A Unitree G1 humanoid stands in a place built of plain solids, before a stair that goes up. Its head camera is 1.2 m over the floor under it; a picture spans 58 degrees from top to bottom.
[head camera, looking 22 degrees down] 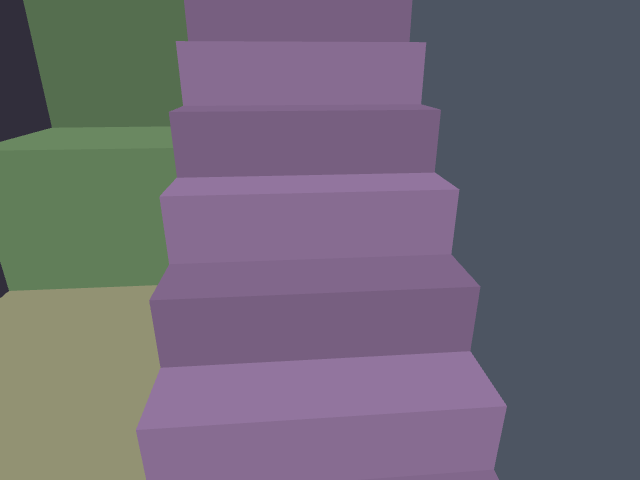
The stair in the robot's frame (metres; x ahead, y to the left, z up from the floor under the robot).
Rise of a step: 0.21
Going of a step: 0.22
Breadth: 0.89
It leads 5 degrees to the left of straight ahead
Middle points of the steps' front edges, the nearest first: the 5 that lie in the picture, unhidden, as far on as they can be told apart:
0.79 -0.02 0.43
1.01 0.00 0.64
1.23 0.02 0.85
1.45 0.04 1.07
1.67 0.06 1.28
